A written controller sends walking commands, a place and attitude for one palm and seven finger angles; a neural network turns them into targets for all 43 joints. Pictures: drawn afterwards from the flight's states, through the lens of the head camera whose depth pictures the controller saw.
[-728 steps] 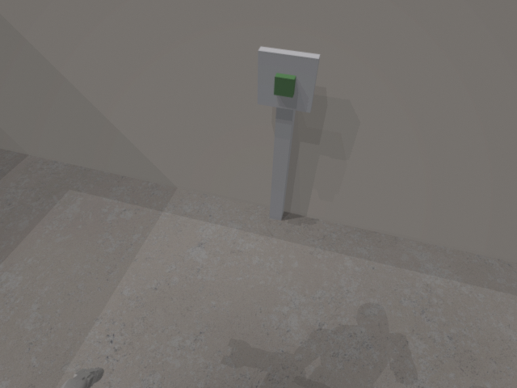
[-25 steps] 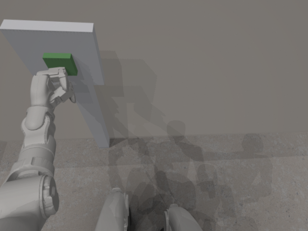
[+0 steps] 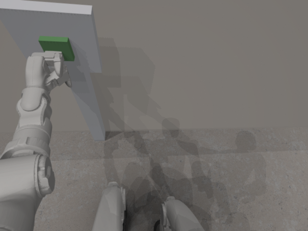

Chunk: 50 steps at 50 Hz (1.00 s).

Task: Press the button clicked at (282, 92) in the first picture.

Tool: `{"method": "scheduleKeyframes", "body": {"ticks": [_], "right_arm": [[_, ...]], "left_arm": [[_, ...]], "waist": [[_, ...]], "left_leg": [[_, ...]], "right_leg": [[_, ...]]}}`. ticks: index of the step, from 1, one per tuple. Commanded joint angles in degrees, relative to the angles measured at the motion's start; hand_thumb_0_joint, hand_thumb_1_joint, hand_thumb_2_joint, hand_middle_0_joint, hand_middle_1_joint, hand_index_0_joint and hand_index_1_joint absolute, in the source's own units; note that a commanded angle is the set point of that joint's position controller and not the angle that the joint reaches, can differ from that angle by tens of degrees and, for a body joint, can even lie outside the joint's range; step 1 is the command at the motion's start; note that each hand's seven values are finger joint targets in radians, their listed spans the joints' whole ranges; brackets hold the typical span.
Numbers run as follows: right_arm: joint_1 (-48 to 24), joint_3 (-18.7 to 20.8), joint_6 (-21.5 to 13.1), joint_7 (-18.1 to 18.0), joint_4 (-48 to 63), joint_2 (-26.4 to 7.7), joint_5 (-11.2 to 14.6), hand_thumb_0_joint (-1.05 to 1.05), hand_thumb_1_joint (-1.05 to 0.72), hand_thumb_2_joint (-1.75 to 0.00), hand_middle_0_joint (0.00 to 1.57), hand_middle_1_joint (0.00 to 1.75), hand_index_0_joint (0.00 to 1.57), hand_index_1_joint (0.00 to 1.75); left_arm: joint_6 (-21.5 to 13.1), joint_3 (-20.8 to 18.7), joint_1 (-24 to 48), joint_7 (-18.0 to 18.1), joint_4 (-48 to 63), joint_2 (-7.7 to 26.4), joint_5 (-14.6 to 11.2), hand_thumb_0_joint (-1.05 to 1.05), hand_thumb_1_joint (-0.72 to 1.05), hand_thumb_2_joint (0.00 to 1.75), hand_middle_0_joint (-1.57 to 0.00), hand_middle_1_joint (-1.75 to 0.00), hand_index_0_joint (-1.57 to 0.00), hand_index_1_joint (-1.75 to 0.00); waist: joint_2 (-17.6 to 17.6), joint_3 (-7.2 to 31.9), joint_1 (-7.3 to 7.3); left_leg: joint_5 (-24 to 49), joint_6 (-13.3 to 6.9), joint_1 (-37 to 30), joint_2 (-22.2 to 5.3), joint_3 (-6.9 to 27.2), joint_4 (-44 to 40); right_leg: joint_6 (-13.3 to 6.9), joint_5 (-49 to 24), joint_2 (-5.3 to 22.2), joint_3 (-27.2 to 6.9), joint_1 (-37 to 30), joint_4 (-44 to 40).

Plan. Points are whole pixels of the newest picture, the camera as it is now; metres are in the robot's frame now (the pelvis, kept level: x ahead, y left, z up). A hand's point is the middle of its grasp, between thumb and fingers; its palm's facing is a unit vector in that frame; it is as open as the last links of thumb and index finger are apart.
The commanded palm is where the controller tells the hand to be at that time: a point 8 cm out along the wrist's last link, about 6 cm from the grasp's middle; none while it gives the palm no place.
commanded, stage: hold the button down briefly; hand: left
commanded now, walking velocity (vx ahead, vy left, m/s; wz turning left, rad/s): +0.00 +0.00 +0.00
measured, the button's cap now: (58, 46) +0.53 +0.24 +0.10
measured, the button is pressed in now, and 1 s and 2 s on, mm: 9 0 0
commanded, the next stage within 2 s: pull the fist back off the button in 0.16 s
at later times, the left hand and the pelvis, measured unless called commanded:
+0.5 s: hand (66, 75) +0.48 +0.22 +0.06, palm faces +0.09 -1.00 -0.04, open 3.5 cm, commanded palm +0.47 +0.23 +0.07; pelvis +0.00 +0.00 +0.00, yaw +0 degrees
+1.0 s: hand (72, 93) +0.43 +0.20 +0.06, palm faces +0.09 -0.99 -0.04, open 3.2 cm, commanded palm +0.40 +0.24 +0.07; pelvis +0.03 +0.00 +0.03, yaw -1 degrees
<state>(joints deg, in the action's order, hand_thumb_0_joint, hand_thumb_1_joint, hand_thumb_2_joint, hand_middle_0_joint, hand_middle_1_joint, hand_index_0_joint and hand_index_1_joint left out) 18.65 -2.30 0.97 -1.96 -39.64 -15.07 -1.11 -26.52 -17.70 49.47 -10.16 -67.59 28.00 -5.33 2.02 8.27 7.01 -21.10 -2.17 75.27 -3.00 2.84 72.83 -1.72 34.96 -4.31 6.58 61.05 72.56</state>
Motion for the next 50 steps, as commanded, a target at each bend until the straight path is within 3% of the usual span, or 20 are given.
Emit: {"method": "scheduleKeyframes", "body": {"ticks": [1,6,10,11,14,18,21,22,25,27,29,31,37,38,40,41,42,43,47,50], "right_arm": [[8.1,4.0,-1.9,-1.2,2.6,-11.6,-0.1,0.00,-0.90,-0.90,0.20,0.30,0.20,0.30],[8.2,3.9,-2.7,-1.1,2.2,-11.6,-0.1,0.00,-0.90,-0.90,0.20,0.30,0.20,0.30],[8.4,3.7,-3.3,-1.2,2.1,-11.8,0.0,0.00,-0.90,-0.90,0.20,0.30,0.20,0.30],[8.2,3.7,-3.4,-1.1,2.1,-11.6,0.1,0.00,-0.90,-0.90,0.20,0.30,0.20,0.30],[8.3,3.7,-3.7,-1.1,1.9,-11.9,0.0,0.00,-0.90,-0.90,0.20,0.30,0.20,0.30],[8.7,4.0,-3.8,-0.7,2.2,-11.6,-0.1,0.00,-0.90,-0.90,0.20,0.30,0.20,0.30],[8.3,4.2,-3.5,-0.5,2.6,-11.6,0.1,0.00,-0.90,-0.90,0.20,0.30,0.20,0.30],[8.4,4.2,-3.6,-0.5,2.6,-11.5,0.1,0.00,-0.90,-0.90,0.20,0.30,0.20,0.30],[8.0,4.7,-3.1,-0.2,3.2,-11.1,0.2,0.00,-0.90,-0.90,0.20,0.30,0.20,0.30],[8.0,4.9,-3.0,0.1,3.5,-11.0,0.2,0.00,-0.90,-0.90,0.20,0.30,0.20,0.30],[7.3,5.0,-2.5,0.1,3.7,-10.6,0.4,0.00,-0.90,-0.90,0.20,0.30,0.20,0.30],[7.0,5.2,-2.2,0.0,4.0,-10.5,0.6,0.00,-0.90,-0.90,0.20,0.30,0.20,0.30],[5.2,5.5,-1.2,0.7,6.3,-9.6,0.9,0.00,-0.90,-0.90,0.20,0.30,0.20,0.30],[4.7,5.4,-0.9,0.8,6.7,-9.3,1.0,0.00,-0.90,-0.90,0.20,0.30,0.20,0.30],[4.2,5.3,0.0,0.8,7.2,-9.4,1.1,0.00,-0.90,-0.90,0.20,0.30,0.20,0.30],[3.8,5.2,0.2,0.8,8.0,-9.2,1.1,0.00,-0.90,-0.90,0.20,0.30,0.20,0.30],[3.7,5.3,0.3,0.8,8.4,-9.2,1.1,0.00,-0.90,-0.90,0.20,0.30,0.20,0.30],[3.1,5.1,0.6,0.9,9.2,-8.7,1.3,0.00,-0.90,-0.90,0.20,0.30,0.20,0.30],[1.9,5.4,0.6,0.8,10.5,-8.3,1.4,0.00,-0.90,-0.90,0.20,0.30,0.20,0.30],[0.9,5.4,0.2,0.5,10.2,-8.0,1.6,0.00,-0.90,-0.90,0.20,0.30,0.20,0.30]], "left_arm": [[-2.7,0.6,37.8,0.3,15.2,10.5,-0.7,0.00,0.90,0.90,-1.30,-1.50,-1.30,-1.50],[-2.3,1.8,38.4,0.4,15.9,9.3,-0.8,0.00,0.90,0.90,-1.30,-1.50,-1.30,-1.50],[-2.4,-0.1,38.2,0.5,15.5,12.4,-0.6,0.00,0.90,0.90,-1.30,-1.50,-1.30,-1.50],[-2.3,1.2,37.8,0.3,15.0,10.9,-0.7,0.00,0.90,0.90,-1.30,-1.50,-1.30,-1.50],[-2.6,1.0,38.5,0.3,15.7,11.3,-0.8,0.00,0.90,0.90,-1.30,-1.50,-1.30,-1.50],[-2.7,0.0,34.4,0.0,15.8,10.6,-1.0,0.00,0.90,0.90,-1.30,-1.50,-1.30,-1.50],[-2.2,0.0,31.5,-0.3,16.2,10.2,-1.3,0.00,0.90,0.90,-1.30,-1.50,-1.30,-1.50],[-2.6,-0.1,31.4,-0.4,17.1,10.2,-1.4,0.00,0.90,0.90,-1.30,-1.50,-1.30,-1.50],[-2.7,1.0,26.6,-0.5,19.1,7.3,-1.6,0.00,0.90,0.90,-1.30,-1.50,-1.30,-1.50],[-3.2,0.6,23.5,-0.5,21.2,6.6,-2.1,0.00,0.90,0.90,-1.30,-1.50,-1.30,-1.50],[-3.1,2.0,21.8,-0.3,21.5,4.1,-2.5,0.00,0.90,0.90,-1.30,-1.50,-1.30,-1.50],[-3.5,1.4,19.8,-0.1,22.9,4.6,-2.6,0.00,0.90,0.90,-1.30,-1.50,-1.30,-1.50],[-4.3,0.6,5.5,0.6,28.3,2.2,-3.7,0.00,0.90,0.90,-1.30,-1.50,-1.30,-1.50],[-3.9,0.8,2.8,1.0,28.1,0.9,-4.0,0.00,0.90,0.90,-1.30,-1.50,-1.30,-1.50],[-3.1,-1.8,-1.4,1.6,26.6,3.4,-3.9,0.00,0.90,0.90,-1.30,-1.50,-1.30,-1.50],[-2.8,-1.4,-2.4,1.9,27.3,2.7,-4.2,0.00,0.90,0.90,-1.30,-1.50,-1.30,-1.50],[-3.0,-3.2,-4.4,2.2,28.5,4.5,-4.0,0.00,0.90,0.90,-1.30,-1.50,-1.30,-1.50],[-3.0,-1.9,-6.0,2.2,29.8,2.8,-4.0,0.00,0.90,0.90,-1.30,-1.50,-1.30,-1.50],[-4.9,-2.0,-9.6,1.9,37.2,2.3,-5.0,0.00,0.90,0.90,-1.30,-1.50,-1.30,-1.50],[-6.0,0.0,-11.3,0.7,40.4,0.2,-5.7,0.00,0.90,0.90,-1.30,-1.50,-1.30,-1.50]], "waist": [[11.6,25.1,5.73],[11.6,25.4,6.18],[10.5,25.8,5.87],[11.3,24.8,5.92],[11.4,24.8,6.24],[11.9,26.0,4.37],[10.4,25.0,4.05],[11.8,25.4,3.54],[12.1,26.4,2.30],[10.8,27.8,1.51],[9.1,25.4,2.07],[8.0,25.0,1.48],[7.9,26.6,-2.16],[6.3,25.5,-2.08],[2.9,21.6,-2.90],[1.1,20.8,-2.57],[1.1,21.5,-3.74],[2.0,21.5,-3.90],[2.6,23.7,-4.41],[3.4,24.0,-3.92]], "left_leg": [[-9.9,0.3,-41.3,-0.6,7.6,-9.8],[-10.3,0.2,-41.3,-0.6,7.7,-9.8],[-10.3,0.0,-39.1,-0.6,7.0,-9.3],[-10.9,0.1,-38.7,-0.5,6.8,-9.3],[-11.2,0.1,-39.7,-0.7,7.5,-9.7],[-8.8,0.3,-41.0,-0.5,7.3,-10.1],[-9.6,0.2,-39.8,-0.5,6.8,-10.4],[-8.5,0.3,-41.3,-0.5,7.2,-10.7],[-6.1,0.8,-44.4,-0.7,7.4,-11.7],[-3.6,0.7,-45.9,-0.7,7.4,-11.8],[-3.7,0.6,-45.2,-0.6,7.0,-12.1],[-2.7,0.5,-44.8,-0.5,6.3,-12.1],[6.1,1.0,-48.2,-0.2,5.0,-12.7],[6.8,0.9,-47.4,-0.2,4.6,-12.8],[5.8,0.7,-42.6,0.0,3.4,-12.8],[6.3,0.2,-40.7,0.4,2.4,-12.5],[7.6,0.2,-40.4,0.5,2.0,-12.2],[8.7,0.3,-40.4,0.8,1.4,-12.4],[12.6,0.3,-42.3,0.9,0.6,-11.7],[13.3,0.5,-43.7,0.8,0.5,-11.4]], "right_leg": [[-0.4,-3.4,0.2,-4.3,12.9,-13.4],[-0.4,-3.2,0.2,-4.3,12.9,-13.7],[-0.3,-2.6,0.1,-4.7,11.4,-13.8],[-0.4,-2.2,0.1,-4.8,11.8,-14.0],[-0.4,-2.4,0.1,-4.5,12.5,-13.6],[-0.7,-3.5,0.1,-4.2,11.3,-13.6],[-0.5,-3.0,0.1,-4.4,10.4,-14.1],[-0.8,-3.6,0.1,-4.1,10.4,-13.7],[-0.9,-5.0,0.1,-3.5,10.2,-13.8],[-0.9,-6.4,0.0,-3.3,8.6,-13.8],[-0.5,-6.6,0.1,-3.2,8.4,-14.6],[-0.5,-7.1,0.1,-3.4,6.6,-15.1],[-0.8,-11.8,-0.1,-3.0,2.0,-15.2],[-0.5,-12.5,-0.1,-2.8,1.5,-15.6],[-0.1,-12.5,0.0,-3.3,-0.6,-16.2],[0.2,-13.7,0.0,-3.9,-2.3,-16.6],[0.1,-15.2,0.1,-4.2,-3.9,-16.2],[0.2,-16.6,0.2,-4.3,-4.7,-16.2],[0.2,-21.5,0.1,-5.0,-7.4,-15.7],[0.5,-22.5,0.1,-5.0,-7.2,-15.7]]}}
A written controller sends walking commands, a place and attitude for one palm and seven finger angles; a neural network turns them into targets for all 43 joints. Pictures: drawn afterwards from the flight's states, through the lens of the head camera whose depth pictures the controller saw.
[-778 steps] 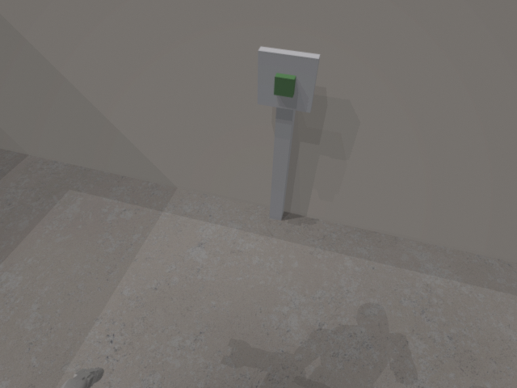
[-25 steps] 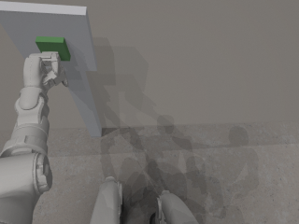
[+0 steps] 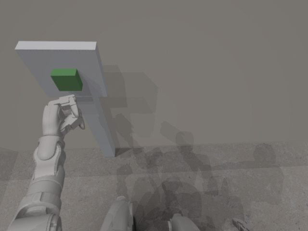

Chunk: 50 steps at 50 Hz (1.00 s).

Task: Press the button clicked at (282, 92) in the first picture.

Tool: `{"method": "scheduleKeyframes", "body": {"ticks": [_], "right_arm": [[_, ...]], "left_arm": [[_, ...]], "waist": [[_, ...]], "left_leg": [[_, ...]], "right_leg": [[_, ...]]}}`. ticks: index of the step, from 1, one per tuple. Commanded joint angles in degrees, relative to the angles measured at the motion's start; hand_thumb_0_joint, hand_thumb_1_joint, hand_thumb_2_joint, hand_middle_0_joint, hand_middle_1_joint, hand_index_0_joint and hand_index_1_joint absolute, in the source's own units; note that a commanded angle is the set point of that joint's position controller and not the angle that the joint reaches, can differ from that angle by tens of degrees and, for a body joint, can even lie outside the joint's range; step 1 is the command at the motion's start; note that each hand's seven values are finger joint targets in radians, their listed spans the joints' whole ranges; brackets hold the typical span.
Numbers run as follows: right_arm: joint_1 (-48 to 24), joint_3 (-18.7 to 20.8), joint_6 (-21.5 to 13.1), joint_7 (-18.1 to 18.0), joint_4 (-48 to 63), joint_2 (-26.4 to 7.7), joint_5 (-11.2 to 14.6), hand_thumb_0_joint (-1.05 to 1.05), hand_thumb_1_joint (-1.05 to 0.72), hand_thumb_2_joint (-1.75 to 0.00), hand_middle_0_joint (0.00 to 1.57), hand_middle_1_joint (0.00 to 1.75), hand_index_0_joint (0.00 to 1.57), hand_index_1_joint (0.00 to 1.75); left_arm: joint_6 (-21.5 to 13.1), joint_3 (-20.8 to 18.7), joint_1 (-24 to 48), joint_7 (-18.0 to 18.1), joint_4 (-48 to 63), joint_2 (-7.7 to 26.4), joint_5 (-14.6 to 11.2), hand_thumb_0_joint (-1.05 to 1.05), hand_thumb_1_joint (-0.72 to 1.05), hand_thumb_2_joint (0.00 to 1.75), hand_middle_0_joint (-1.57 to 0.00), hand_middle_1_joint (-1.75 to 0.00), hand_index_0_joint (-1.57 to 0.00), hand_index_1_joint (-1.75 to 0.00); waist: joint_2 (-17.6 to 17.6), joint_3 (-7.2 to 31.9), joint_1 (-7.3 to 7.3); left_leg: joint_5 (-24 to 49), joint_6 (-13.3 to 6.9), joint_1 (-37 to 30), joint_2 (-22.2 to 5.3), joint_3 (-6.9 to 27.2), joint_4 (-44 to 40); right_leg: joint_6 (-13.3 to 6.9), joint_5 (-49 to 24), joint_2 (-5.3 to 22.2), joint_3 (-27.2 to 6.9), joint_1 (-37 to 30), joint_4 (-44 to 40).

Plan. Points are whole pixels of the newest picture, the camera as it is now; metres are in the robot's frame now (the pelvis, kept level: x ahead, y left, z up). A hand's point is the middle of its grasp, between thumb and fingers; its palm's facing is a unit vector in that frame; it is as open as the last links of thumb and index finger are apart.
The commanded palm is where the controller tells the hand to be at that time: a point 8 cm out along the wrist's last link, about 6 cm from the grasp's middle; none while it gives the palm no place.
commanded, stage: pull the fist back off the button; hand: left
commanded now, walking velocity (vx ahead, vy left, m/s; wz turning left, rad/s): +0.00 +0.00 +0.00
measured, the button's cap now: (68, 79) +0.49 +0.25 +0.07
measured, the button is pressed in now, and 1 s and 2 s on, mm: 0 0 0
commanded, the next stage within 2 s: draw the hand back to the body in 0.28 s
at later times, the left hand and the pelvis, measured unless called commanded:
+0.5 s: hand (73, 125) +0.36 +0.21 +0.05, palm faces +0.06 -1.00 -0.04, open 3.1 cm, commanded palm +0.32 +0.26 +0.07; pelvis +0.00 -0.01 +0.00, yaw +1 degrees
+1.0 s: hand (28, 153) +0.25 +0.23 +0.15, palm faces +0.18 -0.96 -0.20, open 3.1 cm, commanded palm +0.22 +0.28 +0.17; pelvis +0.01 +0.01 +0.06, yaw +3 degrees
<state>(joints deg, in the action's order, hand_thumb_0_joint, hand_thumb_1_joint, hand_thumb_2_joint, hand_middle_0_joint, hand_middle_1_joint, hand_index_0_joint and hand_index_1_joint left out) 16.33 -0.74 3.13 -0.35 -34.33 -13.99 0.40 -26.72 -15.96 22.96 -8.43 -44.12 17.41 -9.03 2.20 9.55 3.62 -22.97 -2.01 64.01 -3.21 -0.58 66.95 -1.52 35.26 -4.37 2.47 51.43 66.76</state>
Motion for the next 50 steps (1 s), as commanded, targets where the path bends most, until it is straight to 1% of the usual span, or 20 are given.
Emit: {"method": "scheduleKeyframes", "body": {"ticks": [1,4,7,8,12,15,21,23,30,32,34,35,39,42,44,45,46,47,48,50], "right_arm": [[2.7,3.8,-2.2,-1.1,5.0,-8.9,0.3,0.00,-0.90,-0.90,0.20,0.30,0.20,0.30],[2.2,4.0,-2.8,-1.6,4.6,-9.1,0.5,0.00,-0.90,-0.90,0.20,0.30,0.20,0.30],[1.5,4.0,-3.2,-2.0,4.8,-9.3,0.6,0.00,-0.90,-0.90,0.20,0.30,0.20,0.30],[0.8,3.8,-3.3,-2.0,5.0,-9.1,0.7,0.00,-0.90,-0.90,0.20,0.30,0.20,0.30],[0.2,3.5,-3.8,-2.7,4.5,-9.2,0.5,0.00,-0.90,-0.90,0.20,0.30,0.20,0.30],[-0.5,3.1,-4.1,-3.0,4.2,-8.7,0.4,0.00,-0.90,-0.90,0.20,0.30,0.20,0.30],[-0.9,3.3,-4.6,-2.5,6.3,-9.0,0.9,0.00,-0.90,-0.90,0.20,0.30,0.20,0.30],[-1.3,3.3,-4.5,-2.5,7.6,-9.1,1.4,0.00,-0.90,-0.90,0.20,0.30,0.20,0.30],[-2.8,2.6,-4.8,-3.3,10.0,-8.3,2.5,0.00,-0.90,-0.90,0.20,0.30,0.20,0.30],[-3.0,2.4,-5.3,-3.5,10.6,-8.2,2.6,0.00,-0.90,-0.90,0.20,0.30,0.20,0.30],[-3.4,2.2,-6.0,-3.6,10.7,-8.1,2.7,0.00,-0.90,-0.90,0.20,0.30,0.20,0.30],[-3.5,2.3,-6.3,-3.7,10.9,-8.2,2.8,0.00,-0.90,-0.90,0.20,0.30,0.20,0.30],[-5.0,2.0,-7.9,-4.1,11.9,-7.9,3.1,0.00,-0.90,-0.90,0.20,0.30,0.20,0.30],[-5.9,1.5,-9.1,-4.3,12.9,-7.7,3.1,0.00,-0.90,-0.90,0.20,0.30,0.20,0.30],[-6.6,1.3,-9.8,-4.4,13.3,-7.4,3.2,0.00,-0.90,-0.90,0.20,0.30,0.20,0.30],[-9.8,1.3,-8.8,-5.3,14.0,-6.8,2.6,0.00,-0.90,-0.90,0.20,0.30,0.20,0.30],[-9.7,0.7,-8.3,-5.9,14.4,-6.1,2.5,0.00,-0.90,-0.90,0.20,0.30,0.20,0.30],[-9.5,0.7,-8.4,-6.2,14.6,-6.2,2.5,0.00,-0.90,-0.90,0.20,0.30,0.20,0.30],[-9.9,0.4,-7.8,-6.3,14.4,-5.9,2.6,0.00,-0.90,-0.90,0.20,0.30,0.20,0.30],[-9.7,0.3,-7.2,-6.5,14.2,-5.8,2.4,0.00,-0.90,-0.90,0.20,0.30,0.20,0.30]], "left_arm": [[-5.6,0.2,14.5,-1.6,17.7,8.8,-2.4,0.00,0.90,0.90,-1.30,-1.50,-1.30,-1.50],[-4.9,1.9,12.2,-2.9,18.3,7.4,-3.2,0.00,0.90,0.90,-1.30,-1.50,-1.30,-1.50],[-3.8,0.6,9.4,-3.7,19.0,8.5,-4.1,0.00,0.90,0.90,-1.30,-1.50,-1.30,-1.50],[-3.6,1.8,8.9,-3.9,19.2,7.2,-4.2,0.00,0.90,0.90,-1.30,-1.50,-1.30,-1.50],[-4.1,-1.8,12.6,-3.0,20.0,11.4,-4.4,0.00,0.90,0.90,-1.30,-1.50,-1.30,-1.50],[-4.7,-2.3,15.0,-2.8,18.2,12.0,-3.8,0.00,0.90,0.90,-1.30,-1.50,-1.30,-1.50],[-3.1,-0.4,8.6,-4.5,23.7,10.6,-4.9,0.00,0.90,0.90,-1.30,-1.50,-1.30,-1.50],[-1.1,-2.3,3.0,-4.8,27.7,12.7,-5.9,0.00,0.90,0.90,-1.30,-1.50,-1.30,-1.50],[5.0,-3.2,-7.7,-3.4,34.3,11.4,-8.5,0.00,0.90,0.90,-1.30,-1.50,-1.30,-1.50],[5.3,-1.9,-9.6,-3.5,35.8,10.0,-8.7,0.00,0.90,0.90,-1.30,-1.50,-1.30,-1.50],[5.4,-0.8,-11.3,-4.0,37.8,9.2,-8.7,0.00,0.90,0.90,-1.30,-1.50,-1.30,-1.50],[5.2,-0.4,-11.0,-4.3,39.5,9.2,-8.8,0.00,0.90,0.90,-1.30,-1.50,-1.30,-1.50],[5.7,0.2,-14.7,-5.7,45.9,9.4,-9.6,0.00,0.90,0.90,-1.30,-1.50,-1.30,-1.50],[7.2,-1.0,-19.3,-5.7,49.8,10.4,-10.3,0.00,0.90,0.90,-1.30,-1.50,-1.30,-1.50],[8.3,-0.8,-20.3,-5.2,53.0,10.1,-10.0,0.00,0.90,0.90,-1.30,-1.50,-1.30,-1.50],[10.4,-0.6,-21.0,2.3,56.3,15.4,-1.6,0.00,0.90,0.90,-1.30,-1.50,-1.30,-1.50],[12.3,2.0,-23.8,6.2,56.6,11.0,-0.5,0.00,0.90,0.90,-1.30,-1.50,-1.30,-1.50],[13.5,2.1,-26.3,8.2,58.0,10.5,-0.1,0.00,0.90,0.90,-1.30,-1.50,-1.30,-1.50],[14.7,3.9,-28.6,9.9,58.3,8.7,1.2,0.00,0.90,0.90,-1.30,-1.50,-1.30,-1.50],[16.3,3.7,-29.6,12.6,62.0,9.3,2.7,0.00,0.90,0.90,-1.30,-1.50,-1.30,-1.50]], "waist": [[4.1,21.7,0.07],[2.9,20.5,0.60],[1.6,20.0,-0.17],[1.7,19.5,0.03],[0.8,19.0,-0.09],[2.7,18.5,-0.14],[6.1,24.3,-1.94],[5.7,26.0,-3.34],[-2.1,14.3,-2.49],[-1.3,11.4,-2.22],[0.9,10.5,-2.30],[0.1,10.5,-1.88],[3.8,10.7,-2.66],[3.4,9.2,-3.55],[4.0,8.1,-3.49],[3.7,6.9,-5.89],[3.5,3.3,-4.16],[0.6,1.9,-4.41],[2.1,0.6,-4.20],[3.3,1.7,-3.99]], "left_leg": [[14.4,0.3,-32.8,1.0,3.8,-5.7],[14.3,0.2,-33.2,0.9,4.2,-5.7],[12.6,0.0,-31.4,1.2,4.1,-5.7],[12.1,0.0,-31.0,1.3,3.9,-5.9],[10.5,-0.2,-28.2,1.4,3.8,-4.9],[8.5,0.0,-27.3,1.4,3.7,-4.5],[11.6,0.3,-33.8,1.2,3.7,-6.8],[13.8,0.2,-36.4,1.2,3.6,-8.9],[9.7,-0.7,-32.0,1.8,2.2,-14.2],[8.5,-0.9,-32.8,1.9,2.2,-15.4],[8.0,-0.7,-35.2,1.9,2.6,-17.0],[7.8,-0.7,-36.3,1.8,2.8,-17.6],[8.2,-0.5,-40.5,1.8,3.3,-20.1],[7.0,-0.4,-41.6,1.7,4.0,-22.2],[6.6,-0.2,-43.4,1.6,4.4,-23.8],[2.7,-0.2,-45.6,2.0,4.8,-27.1],[0.1,-0.1,-45.4,1.5,4.9,-28.9],[-1.7,-0.2,-44.0,1.3,5.7,-30.0],[-2.0,-0.2,-45.2,1.1,5.2,-30.9],[-0.5,-0.1,-48.6,0.9,5.4,-32.6]], "right_leg": [[0.4,-22.2,0.2,-0.9,3.1,-10.3],[0.4,-22.3,0.3,-0.7,3.5,-10.7],[0.4,-21.3,0.5,-1.1,2.4,-11.0],[0.6,-20.9,0.8,-1.0,2.6,-11.1],[0.6,-19.9,0.8,-2.0,2.0,-10.8],[0.6,-17.3,0.9,-2.4,3.3,-10.7],[0.4,-19.3,0.6,-1.9,0.2,-11.7],[0.4,-21.5,0.4,-1.6,-3.7,-13.0],[1.8,-21.5,0.5,-1.8,-10.4,-19.2],[1.6,-19.9,0.5,-1.6,-10.6,-20.5],[1.5,-18.8,0.5,-1.2,-10.6,-21.4],[1.4,-18.2,0.5,-0.9,-10.7,-21.9],[1.1,-17.9,0.7,-0.6,-12.9,-23.6],[0.9,-16.5,0.6,0.0,-14.6,-24.9],[0.9,-16.1,0.7,0.5,-14.6,-25.5],[-0.2,-13.9,2.2,-2.8,-13.1,-30.8],[-0.1,-12.4,2.7,-2.4,-13.8,-31.9],[0.0,-11.9,2.6,-2.1,-15.2,-32.5],[0.1,-11.6,2.9,-2.3,-16.1,-33.2],[-0.1,-13.9,3.0,-1.7,-19.3,-34.4]]}}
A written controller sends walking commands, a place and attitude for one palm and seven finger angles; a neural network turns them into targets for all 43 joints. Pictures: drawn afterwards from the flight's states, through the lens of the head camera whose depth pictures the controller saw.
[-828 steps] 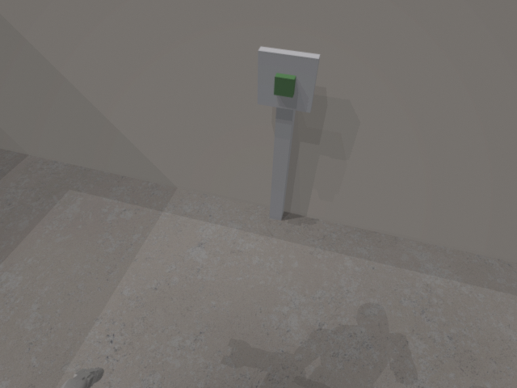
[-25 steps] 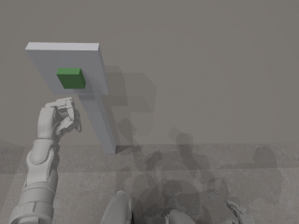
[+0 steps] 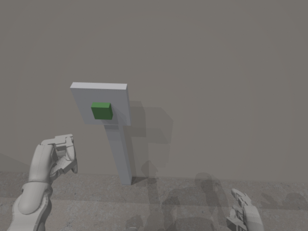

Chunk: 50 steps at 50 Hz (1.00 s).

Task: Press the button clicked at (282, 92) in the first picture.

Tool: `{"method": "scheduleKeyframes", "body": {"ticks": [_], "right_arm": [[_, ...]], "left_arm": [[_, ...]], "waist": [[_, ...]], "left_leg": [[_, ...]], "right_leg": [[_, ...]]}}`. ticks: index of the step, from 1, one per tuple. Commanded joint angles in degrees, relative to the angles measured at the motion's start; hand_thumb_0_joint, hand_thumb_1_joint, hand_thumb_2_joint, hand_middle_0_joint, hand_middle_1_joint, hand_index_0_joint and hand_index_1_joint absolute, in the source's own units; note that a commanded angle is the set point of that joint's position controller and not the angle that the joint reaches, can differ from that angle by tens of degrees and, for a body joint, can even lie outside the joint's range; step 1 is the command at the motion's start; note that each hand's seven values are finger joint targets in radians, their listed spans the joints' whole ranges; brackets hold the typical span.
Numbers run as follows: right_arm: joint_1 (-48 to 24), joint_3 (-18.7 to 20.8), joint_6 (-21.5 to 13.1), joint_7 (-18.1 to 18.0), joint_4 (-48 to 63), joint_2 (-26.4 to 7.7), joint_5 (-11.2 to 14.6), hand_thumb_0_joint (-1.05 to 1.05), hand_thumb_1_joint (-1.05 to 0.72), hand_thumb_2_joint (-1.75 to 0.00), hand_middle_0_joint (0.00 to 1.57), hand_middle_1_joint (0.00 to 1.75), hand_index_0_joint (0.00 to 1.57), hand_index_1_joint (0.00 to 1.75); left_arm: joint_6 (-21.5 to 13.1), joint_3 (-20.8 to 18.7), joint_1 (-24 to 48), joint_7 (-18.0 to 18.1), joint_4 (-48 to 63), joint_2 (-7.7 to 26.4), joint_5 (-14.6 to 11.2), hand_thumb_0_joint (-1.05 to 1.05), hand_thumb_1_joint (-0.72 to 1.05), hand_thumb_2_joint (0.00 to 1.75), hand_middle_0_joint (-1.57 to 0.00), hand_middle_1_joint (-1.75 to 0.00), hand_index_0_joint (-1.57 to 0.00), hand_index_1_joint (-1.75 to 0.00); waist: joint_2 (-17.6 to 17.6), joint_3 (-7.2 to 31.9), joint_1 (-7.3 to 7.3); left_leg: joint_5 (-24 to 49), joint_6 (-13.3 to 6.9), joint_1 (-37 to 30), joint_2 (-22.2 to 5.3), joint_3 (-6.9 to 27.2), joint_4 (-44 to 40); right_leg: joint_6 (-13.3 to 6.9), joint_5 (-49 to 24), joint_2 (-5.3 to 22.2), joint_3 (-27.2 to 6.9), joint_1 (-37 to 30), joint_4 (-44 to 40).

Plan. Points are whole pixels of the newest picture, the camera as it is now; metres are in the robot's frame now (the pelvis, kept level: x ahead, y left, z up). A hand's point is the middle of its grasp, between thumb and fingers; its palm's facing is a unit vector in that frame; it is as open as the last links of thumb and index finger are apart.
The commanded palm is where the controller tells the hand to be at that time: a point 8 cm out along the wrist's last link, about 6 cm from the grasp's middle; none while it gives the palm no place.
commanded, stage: draw the hand back to the body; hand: left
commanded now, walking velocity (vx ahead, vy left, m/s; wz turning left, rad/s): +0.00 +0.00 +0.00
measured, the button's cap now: (102, 110) +0.50 +0.22 +0.01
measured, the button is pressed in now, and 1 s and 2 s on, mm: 0 0 0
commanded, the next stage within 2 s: step back with the hand held close in 0.86 s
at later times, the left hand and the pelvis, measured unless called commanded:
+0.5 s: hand (37, 152) +0.22 +0.24 +0.18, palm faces +0.38 -0.84 -0.39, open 3.1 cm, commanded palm +0.17 +0.28 +0.20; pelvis +0.03 +0.00 +0.04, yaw +0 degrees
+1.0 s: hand (42, 149) +0.21 +0.21 +0.20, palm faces +0.40 -0.82 -0.41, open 3.1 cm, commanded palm +0.17 +0.26 +0.22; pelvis +0.04 -0.02 +0.04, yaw +0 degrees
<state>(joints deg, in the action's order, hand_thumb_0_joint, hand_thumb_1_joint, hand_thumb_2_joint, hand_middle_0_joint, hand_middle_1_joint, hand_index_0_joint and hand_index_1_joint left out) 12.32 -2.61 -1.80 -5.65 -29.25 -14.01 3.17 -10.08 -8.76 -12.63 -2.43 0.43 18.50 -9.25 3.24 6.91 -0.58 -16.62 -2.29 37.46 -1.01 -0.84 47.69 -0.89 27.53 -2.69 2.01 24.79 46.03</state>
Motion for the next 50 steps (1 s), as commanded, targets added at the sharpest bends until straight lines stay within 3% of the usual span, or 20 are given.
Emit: {"method": "scheduleKeyframes", "body": {"ticks": [1,2,4,9,16,17,25,29,33,39,42,44,47,49,50], "right_arm": [[-5.8,2.0,-2.1,-1.3,9.1,-5.7,-0.6,0.00,-0.90,-0.90,0.20,0.30,0.20,0.30],[-5.9,1.9,-2.2,-1.3,8.9,-6.1,-0.8,0.00,-0.90,-0.90,0.20,0.30,0.20,0.30],[-6.6,1.7,-2.1,-1.6,8.7,-5.8,-1.0,0.00,-0.90,-0.90,0.20,0.30,0.20,0.30],[-7.6,1.2,-2.9,-1.2,7.7,-5.3,-1.5,0.00,-0.90,-0.90,0.20,0.30,0.20,0.30],[-8.2,1.5,-3.6,0.0,6.6,-5.1,-2.0,0.00,-0.90,-0.90,0.20,0.30,0.20,0.30],[-8.6,1.8,-3.9,0.2,6.4,-5.4,-2.1,0.00,-0.90,-0.90,0.20,0.30,0.20,0.30],[-8.9,2.2,-5.0,0.9,5.9,-4.8,-2.4,0.00,-0.90,-0.90,0.20,0.30,0.20,0.30],[-9.1,2.6,-5.7,0.9,5.8,-4.6,-2.3,0.00,-0.90,-0.90,0.20,0.30,0.20,0.30],[-8.6,3.1,-4.9,1.0,5.0,-4.9,-2.3,0.00,-0.90,-0.90,0.20,0.30,0.20,0.30],[-9.5,3.3,-4.9,0.2,5.2,-4.9,-2.7,0.00,-0.90,-0.90,0.20,0.30,0.20,0.30],[-10.0,3.2,-5.9,0.1,5.0,-4.8,-2.8,0.00,-0.90,-0.90,0.20,0.30,0.20,0.30],[-9.9,2.9,-6.2,0.1,4.9,-4.3,-2.8,0.00,-0.90,-0.90,0.20,0.30,0.20,0.30],[-9.8,3.2,-6.3,0.2,4.4,-4.4,-2.8,0.00,-0.90,-0.90,0.20,0.30,0.20,0.30],[-9.4,3.0,-5.7,0.2,4.2,-4.4,-2.8,0.00,-0.90,-0.90,0.20,0.30,0.20,0.30],[-7.7,3.7,-3.7,0.4,5.6,-5.9,-2.7,0.00,-0.90,-0.90,0.20,0.30,0.20,0.30]], "left_arm": [[0.4,-3.5,4.4,7.4,18.6,7.9,3.3,0.00,0.90,0.90,-1.30,-1.50,-1.30,-1.50],[0.9,-4.5,3.7,8.1,18.9,9.2,3.5,0.00,0.90,0.90,-1.30,-1.50,-1.30,-1.50],[1.6,-4.2,4.9,9.3,21.8,8.8,4.3,0.00,0.90,0.90,-1.30,-1.50,-1.30,-1.50],[3.1,-5.9,0.5,10.8,26.9,9.3,5.1,0.00,0.90,0.90,-1.30,-1.50,-1.30,-1.50],[4.1,-8.6,-9.1,10.7,31.3,8.6,5.1,0.00,0.90,0.90,-1.30,-1.50,-1.30,-1.50],[4.1,-9.5,-10.5,10.5,31.6,9.3,5.1,0.00,0.90,0.90,-1.30,-1.50,-1.30,-1.50],[2.7,-13.6,-13.7,10.5,40.2,11.0,5.3,0.00,0.90,0.90,-1.30,-1.50,-1.30,-1.50],[1.9,-15.9,-16.3,10.3,42.2,11.8,5.0,0.00,0.90,0.90,-1.30,-1.50,-1.30,-1.50],[2.8,-13.7,-18.0,9.6,35.0,8.1,4.6,0.00,0.90,0.90,-1.30,-1.50,-1.30,-1.50],[1.8,-14.3,-12.8,9.7,39.2,10.2,5.1,0.00,0.90,0.90,-1.30,-1.50,-1.30,-1.50],[1.2,-15.5,-13.3,10.1,41.4,11.9,5.4,0.00,0.90,0.90,-1.30,-1.50,-1.30,-1.50],[1.1,-15.1,-13.9,10.2,41.4,11.3,5.2,0.00,0.90,0.90,-1.30,-1.50,-1.30,-1.50],[1.4,-15.5,-16.2,9.9,39.1,10.8,5.0,0.00,0.90,0.90,-1.30,-1.50,-1.30,-1.50],[1.8,-12.9,-13.9,9.6,37.0,8.5,4.9,0.00,0.90,0.90,-1.30,-1.50,-1.30,-1.50],[-0.4,-20.7,-8.8,10.0,40.1,16.3,5.7,0.00,0.90,0.90,-1.30,-1.50,-1.30,-1.50]], "waist": [[2.3,4.0,0.17],[-0.5,3.7,-0.05],[0.1,3.7,0.20],[2.7,2.2,-0.70],[-0.3,-0.5,-1.87],[-1.4,-0.9,-2.10],[1.4,-1.4,-2.72],[0.8,-2.6,-3.08],[-3.8,-6.8,-2.40],[-1.1,-3.9,-2.86],[-0.4,-2.5,-3.36],[1.8,-3.3,-3.34],[-0.8,-4.9,-3.36],[-1.5,-6.0,-2.63],[-3.7,-9.7,-0.34]], "left_leg": [[-6.0,0.3,-23.0,-1.4,5.7,-14.3],[-5.1,0.1,-22.8,-1.3,5.4,-14.9],[-2.1,0.2,-25.9,-1.2,4.7,-15.9],[2.7,0.5,-30.6,-1.1,4.4,-19.5],[11.0,0.6,-33.8,-1.1,3.2,-22.4],[11.3,0.5,-34.0,-1.2,2.8,-22.6],[14.8,0.4,-36.3,-0.7,1.8,-23.3],[14.4,0.3,-36.4,-0.7,1.2,-23.3],[12.2,0.0,-35.5,-0.7,0.5,-24.2],[12.7,-0.4,-37.1,-0.1,0.1,-23.7],[13.9,-0.4,-37.7,0.2,-0.1,-23.1],[13.9,-0.2,-37.4,0.3,-0.1,-23.3],[15.1,-0.3,-37.2,0.1,-0.5,-22.9],[14.4,-0.3,-36.8,0.2,-0.6,-23.4],[12.9,-1.4,-34.0,-0.9,0.4,-19.3]], "right_leg": [[-0.7,-7.0,1.4,-1.0,5.8,-14.4],[-0.6,-7.7,1.4,-1.3,3.9,-15.9],[-0.6,-9.3,1.6,-1.0,1.8,-17.2],[-0.8,-13.1,1.9,-0.7,-3.4,-20.8],[-0.5,-19.1,1.9,-0.2,-9.1,-24.0],[-0.4,-19.6,1.8,-0.5,-9.3,-25.1],[-0.2,-22.6,2.2,-0.4,-12.0,-26.5],[0.0,-23.0,2.3,-0.5,-12.1,-27.2],[0.5,-21.9,2.3,-0.7,-11.0,-28.6],[0.6,-22.4,2.8,-1.5,-12.2,-29.0],[0.4,-24.0,2.8,-1.8,-12.7,-29.7],[0.3,-24.3,3.1,-1.6,-12.9,-28.9],[0.5,-26.2,2.7,-1.8,-12.1,-29.9],[0.8,-26.0,3.0,-1.6,-12.0,-29.2],[2.9,-28.8,5.8,-5.6,-5.7,-32.4]]}}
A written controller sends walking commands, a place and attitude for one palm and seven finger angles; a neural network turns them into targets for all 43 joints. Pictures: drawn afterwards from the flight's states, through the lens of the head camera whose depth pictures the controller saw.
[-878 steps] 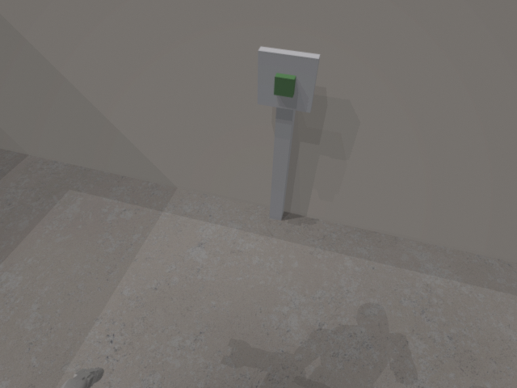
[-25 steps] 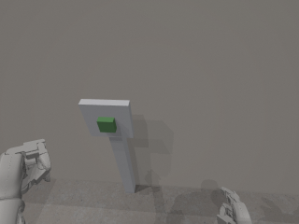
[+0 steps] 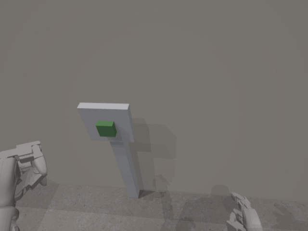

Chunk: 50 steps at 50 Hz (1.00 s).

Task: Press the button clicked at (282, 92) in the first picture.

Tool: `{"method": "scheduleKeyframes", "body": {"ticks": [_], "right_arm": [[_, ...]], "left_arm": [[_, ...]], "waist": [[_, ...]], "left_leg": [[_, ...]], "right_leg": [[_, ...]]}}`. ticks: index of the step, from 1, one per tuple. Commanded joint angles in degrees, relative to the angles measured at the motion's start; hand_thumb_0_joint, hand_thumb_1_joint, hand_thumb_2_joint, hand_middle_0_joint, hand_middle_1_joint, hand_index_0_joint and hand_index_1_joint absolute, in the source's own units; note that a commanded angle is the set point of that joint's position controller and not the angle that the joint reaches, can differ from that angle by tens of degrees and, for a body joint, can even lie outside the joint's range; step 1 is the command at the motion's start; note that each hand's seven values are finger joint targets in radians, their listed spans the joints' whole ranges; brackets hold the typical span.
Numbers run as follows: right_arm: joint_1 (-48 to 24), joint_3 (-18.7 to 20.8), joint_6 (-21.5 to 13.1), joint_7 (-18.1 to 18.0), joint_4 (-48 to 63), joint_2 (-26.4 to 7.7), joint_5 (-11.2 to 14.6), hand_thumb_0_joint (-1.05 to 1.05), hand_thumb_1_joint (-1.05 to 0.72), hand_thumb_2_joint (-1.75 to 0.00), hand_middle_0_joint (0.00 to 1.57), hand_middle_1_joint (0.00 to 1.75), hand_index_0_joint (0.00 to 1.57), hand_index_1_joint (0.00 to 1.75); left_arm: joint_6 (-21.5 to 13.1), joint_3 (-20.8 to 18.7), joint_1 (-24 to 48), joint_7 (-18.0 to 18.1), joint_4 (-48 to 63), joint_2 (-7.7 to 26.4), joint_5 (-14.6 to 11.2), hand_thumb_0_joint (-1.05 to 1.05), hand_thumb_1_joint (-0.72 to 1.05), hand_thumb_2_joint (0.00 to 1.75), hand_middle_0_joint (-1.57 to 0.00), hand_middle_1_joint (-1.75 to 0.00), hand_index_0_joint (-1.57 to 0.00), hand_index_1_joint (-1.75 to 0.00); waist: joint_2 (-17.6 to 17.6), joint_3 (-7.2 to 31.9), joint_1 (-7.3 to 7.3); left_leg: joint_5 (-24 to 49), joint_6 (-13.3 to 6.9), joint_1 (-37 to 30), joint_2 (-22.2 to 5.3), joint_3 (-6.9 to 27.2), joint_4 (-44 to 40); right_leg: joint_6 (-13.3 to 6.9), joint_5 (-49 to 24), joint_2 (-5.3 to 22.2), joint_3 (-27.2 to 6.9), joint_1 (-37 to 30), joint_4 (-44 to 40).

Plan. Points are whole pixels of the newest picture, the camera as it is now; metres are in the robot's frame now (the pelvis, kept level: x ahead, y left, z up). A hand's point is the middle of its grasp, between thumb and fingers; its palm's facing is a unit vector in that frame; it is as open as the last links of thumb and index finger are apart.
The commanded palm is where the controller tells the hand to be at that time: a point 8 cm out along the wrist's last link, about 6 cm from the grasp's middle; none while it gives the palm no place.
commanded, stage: step back with the hand held close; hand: left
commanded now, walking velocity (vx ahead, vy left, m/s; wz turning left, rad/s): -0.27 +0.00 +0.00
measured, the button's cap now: (107, 128) +0.46 +0.24 -0.03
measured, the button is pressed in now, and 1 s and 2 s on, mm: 0 0 0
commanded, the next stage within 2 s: stop stepping back and stand still in 1.08 s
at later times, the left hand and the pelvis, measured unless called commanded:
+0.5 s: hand (18, 186) +0.15 +0.27 +0.16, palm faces +0.30 -0.80 -0.52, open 3.1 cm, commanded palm +0.09 +0.31 +0.18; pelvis -0.05 +0.03 +0.00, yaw -1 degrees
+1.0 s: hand out of the picture +0.03 +0.33 +0.16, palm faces +0.47 -0.79 -0.40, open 3.1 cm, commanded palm -0.05 +0.36 +0.18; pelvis -0.16 +0.07 -0.02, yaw +3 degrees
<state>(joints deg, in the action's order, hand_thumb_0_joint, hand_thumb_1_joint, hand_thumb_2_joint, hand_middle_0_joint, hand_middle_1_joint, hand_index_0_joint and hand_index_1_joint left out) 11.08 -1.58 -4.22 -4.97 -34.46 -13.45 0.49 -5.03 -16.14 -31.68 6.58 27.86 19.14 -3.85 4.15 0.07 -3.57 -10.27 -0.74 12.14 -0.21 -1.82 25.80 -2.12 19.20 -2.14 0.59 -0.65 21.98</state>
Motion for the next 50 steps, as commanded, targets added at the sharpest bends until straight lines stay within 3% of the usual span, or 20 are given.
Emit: {"method": "scheduleKeyframes", "body": {"ticks": [1,3,5,10,12,18,20,26,28,32,36,39,41,43,44,45,46,47,49,50], "right_arm": [[-6.5,2.6,-0.1,-0.2,9.5,-5.7,-0.4,0.00,-0.90,-0.90,0.20,0.30,0.20,0.30],[-6.9,2.9,1.3,-0.1,10.2,-5.6,-0.2,0.00,-0.90,-0.90,0.20,0.30,0.20,0.30],[-6.5,3.3,2.5,0.1,11.3,-6.0,0.1,0.00,-0.90,-0.90,0.20,0.30,0.20,0.30],[-6.9,3.5,4.7,0.2,14.2,-6.1,0.4,0.00,-0.90,-0.90,0.20,0.30,0.20,0.30],[-7.4,3.7,5.0,0.1,14.8,-6.3,0.5,0.00,-0.90,-0.90,0.20,0.30,0.20,0.30],[-6.0,4.2,5.8,0.3,15.1,-6.2,0.9,0.00,-0.90,-0.90,0.20,0.30,0.20,0.30],[-5.9,4.4,5.5,0.4,15.1,-6.6,0.9,0.00,-0.90,-0.90,0.20,0.30,0.20,0.30],[-6.7,4.1,3.4,-0.2,14.8,-7.1,0.5,0.00,-0.90,-0.90,0.20,0.30,0.20,0.30],[-6.8,4.2,2.6,-0.5,14.7,-7.4,0.1,0.00,-0.90,-0.90,0.20,0.30,0.20,0.30],[-7.1,4.4,1.5,-0.8,14.7,-7.7,-0.5,0.00,-0.90,-0.90,0.20,0.30,0.20,0.30],[-4.8,4.6,0.2,0.1,13.6,-6.1,-0.5,0.00,-0.90,-0.90,0.20,0.30,0.20,0.30],[-2.5,5.5,0.6,0.6,10.3,-5.8,-0.4,0.00,-0.90,-0.90,0.20,0.30,0.20,0.30],[-3.3,5.4,1.4,0.6,9.1,-5.3,-0.6,0.00,-0.90,-0.90,0.20,0.30,0.20,0.30],[-3.6,4.8,1.2,-0.2,8.9,-5.9,-0.8,0.00,-0.90,-0.90,0.20,0.30,0.20,0.30],[-5.2,4.0,0.7,-0.8,10.1,-7.2,-0.9,0.00,-0.90,-0.90,0.20,0.30,0.20,0.30],[-6.4,3.6,-0.5,-1.3,10.4,-7.9,-1.2,0.00,-0.90,-0.90,0.20,0.30,0.20,0.30],[-4.4,3.5,-1.8,-1.2,9.0,-5.0,-2.2,0.00,-0.90,-0.90,0.20,0.30,0.20,0.30],[-5.4,3.8,-2.5,-0.8,8.0,-4.6,-2.1,0.00,-0.90,-0.90,0.20,0.30,0.20,0.30],[-5.0,5.3,-2.4,0.7,8.5,-5.8,-2.2,0.00,-0.90,-0.90,0.20,0.30,0.20,0.30],[-5.8,5.5,-2.4,1.4,8.7,-6.0,-2.2,0.00,-0.90,-0.90,0.20,0.30,0.20,0.30]], "left_arm": [[-5.5,-10.5,5.3,0.5,7.5,11.9,0.5,0.00,0.90,0.90,-1.30,-1.50,-1.30,-1.50],[-5.5,-8.9,3.1,-0.1,6.1,10.4,0.8,0.00,0.90,0.90,-1.30,-1.50,-1.30,-1.50],[-5.7,-8.3,1.3,-0.4,7.6,9.8,0.7,0.00,0.90,0.90,-1.30,-1.50,-1.30,-1.50],[-6.0,-11.3,-2.5,0.2,16.1,13.1,0.5,0.00,0.90,0.90,-1.30,-1.50,-1.30,-1.50],[-6.1,-13.6,-3.8,0.6,17.9,15.3,0.2,0.00,0.90,0.90,-1.30,-1.50,-1.30,-1.50],[-6.1,-13.4,-8.0,1.4,15.9,13.7,-0.6,0.00,0.90,0.90,-1.30,-1.50,-1.30,-1.50],[-6.3,-12.9,-8.1,1.4,15.4,13.2,-0.7,0.00,0.90,0.90,-1.30,-1.50,-1.30,-1.50],[-7.6,-11.5,-6.1,1.9,15.2,12.5,-0.3,0.00,0.90,0.90,-1.30,-1.50,-1.30,-1.50],[-8.2,-11.3,-4.5,2.2,16.7,12.3,0.5,0.00,0.90,0.90,-1.30,-1.50,-1.30,-1.50],[-8.8,-13.5,-3.1,2.6,17.9,13.4,1.6,0.00,0.90,0.90,-1.30,-1.50,-1.30,-1.50],[-9.6,-12.5,-4.3,2.8,21.3,13.4,0.9,0.00,0.90,0.90,-1.30,-1.50,-1.30,-1.50],[-9.6,-11.9,-5.2,3.7,19.2,12.9,0.4,0.00,0.90,0.90,-1.30,-1.50,-1.30,-1.50],[-8.5,-10.8,-1.5,4.4,17.1,12.0,1.5,0.00,0.90,0.90,-1.30,-1.50,-1.30,-1.50],[-8.0,-9.3,2.6,4.5,17.6,11.5,1.9,0.00,0.90,0.90,-1.30,-1.50,-1.30,-1.50],[-8.3,-9.0,4.2,4.4,19.0,11.4,1.9,0.00,0.90,0.90,-1.30,-1.50,-1.30,-1.50],[-8.8,-10.3,5.6,4.7,19.4,11.9,2.2,0.00,0.90,0.90,-1.30,-1.50,-1.30,-1.50],[-8.9,-11.1,7.6,5.1,18.0,12.4,2.8,0.00,0.90,0.90,-1.30,-1.50,-1.30,-1.50],[-10.0,-13.0,6.7,5.1,17.3,14.9,2.9,0.00,0.90,0.90,-1.30,-1.50,-1.30,-1.50],[-10.0,-12.9,3.6,4.2,17.4,13.0,2.7,0.00,0.90,0.90,-1.30,-1.50,-1.30,-1.50],[-9.8,-12.2,3.7,3.9,20.2,12.3,2.6,0.00,0.90,0.90,-1.30,-1.50,-1.30,-1.50]], "waist": [[-6.6,-1.9,3.00],[-8.2,-0.5,3.12],[-5.7,3.1,3.17],[-2.8,10.9,2.57],[-2.9,12.0,2.30],[-0.7,10.8,3.12],[-0.2,9.8,3.25],[0.0,2.7,3.78],[2.8,1.5,3.76],[6.6,2.2,2.79],[1.1,6.2,3.56],[-12.5,6.6,4.92],[-14.5,3.0,5.23],[-10.3,-2.3,6.22],[1.8,-4.9,5.70],[14.2,-4.3,4.72],[12.2,-3.4,4.90],[7.7,1.1,4.31],[3.0,4.7,3.98],[3.9,5.6,3.74]], "left_leg": [[7.6,-2.9,-7.5,-1.7,1.6,3.8],[10.3,-2.9,-7.5,-1.8,1.1,4.3],[15.3,-2.9,-8.4,-2.4,1.1,3.3],[27.8,-3.3,-10.7,-3.6,0.9,3.3],[28.3,-3.2,-10.7,-3.9,0.7,3.7],[25.5,-2.5,-6.5,-5.1,2.6,2.4],[21.5,-2.3,-5.0,-5.5,3.5,1.1],[-10.6,-2.5,6.8,-6.4,7.8,-7.2],[-18.8,-2.7,11.8,-6.9,9.6,-10.4],[-29.3,-3.6,23.0,-8.8,12.4,-15.9],[-17.2,-0.4,7.8,-3.6,6.6,-4.4],[-9.2,1.7,-5.6,1.3,2.7,21.2],[-11.8,1.4,-3.4,0.1,3.8,25.8],[-12.3,0.3,-2.7,-2.8,7.1,9.9],[-14.8,-1.8,5.6,-7.5,13.9,-5.9],[-18.6,-5.7,17.6,-17.1,26.9,-16.8],[-15.1,-8.3,20.0,-19.4,29.3,-17.8],[-22.9,-7.9,20.4,-20.7,27.2,-18.2],[-24.9,-8.2,20.3,-19.1,23.8,-16.6],[-23.2,-7.5,19.0,-17.4,20.1,-16.2]], "right_leg": [[4.5,-23.6,6.4,-3.2,18.5,-7.6],[5.6,-29.8,6.8,-2.8,17.6,-6.1],[5.9,-31.1,6.3,-1.7,15.5,-3.4],[5.9,-35.0,4.9,-0.9,12.0,1.5],[5.7,-35.1,4.9,-1.2,12.3,2.0],[4.2,-27.0,4.3,-1.3,13.0,3.0],[3.7,-21.4,3.6,-1.2,14.0,2.8],[2.6,-2.5,2.1,-1.8,15.1,1.2],[2.0,3.3,1.0,-1.2,13.1,2.2],[1.7,3.6,-2.0,0.7,4.0,9.6],[-1.0,7.5,2.1,-2.8,17.1,0.8],[-6.6,12.7,15.1,-16.3,36.4,-10.1],[-6.7,11.2,18.2,-15.2,39.7,-9.5],[-2.4,8.7,12.2,-8.8,39.9,-2.2],[1.3,9.2,3.9,-4.4,35.1,9.1],[3.2,8.6,-2.0,-0.5,25.6,25.5],[2.6,10.5,-2.9,-3.8,24.1,36.6],[2.4,9.6,-2.1,-5.8,20.8,41.0],[2.6,7.6,-2.9,-5.0,18.3,44.1],[2.7,7.1,-3.1,-3.7,18.3,44.4]]}}
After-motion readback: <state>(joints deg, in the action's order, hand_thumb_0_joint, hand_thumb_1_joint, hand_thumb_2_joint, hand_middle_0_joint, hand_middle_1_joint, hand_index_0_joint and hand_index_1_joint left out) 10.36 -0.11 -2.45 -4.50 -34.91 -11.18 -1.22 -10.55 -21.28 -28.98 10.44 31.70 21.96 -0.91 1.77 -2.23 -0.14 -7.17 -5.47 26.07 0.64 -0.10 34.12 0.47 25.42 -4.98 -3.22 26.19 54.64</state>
